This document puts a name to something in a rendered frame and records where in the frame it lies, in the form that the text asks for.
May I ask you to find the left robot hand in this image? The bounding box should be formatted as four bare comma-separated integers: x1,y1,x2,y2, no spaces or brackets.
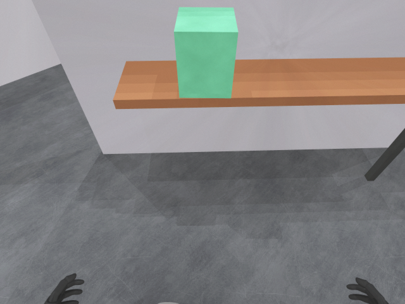
44,273,84,304

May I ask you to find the table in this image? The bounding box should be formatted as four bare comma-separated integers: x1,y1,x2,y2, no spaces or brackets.
113,57,405,181

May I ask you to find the carton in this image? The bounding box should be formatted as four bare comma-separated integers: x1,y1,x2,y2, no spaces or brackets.
174,7,239,98

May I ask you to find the right robot hand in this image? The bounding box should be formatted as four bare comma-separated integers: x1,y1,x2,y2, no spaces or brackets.
346,277,389,304

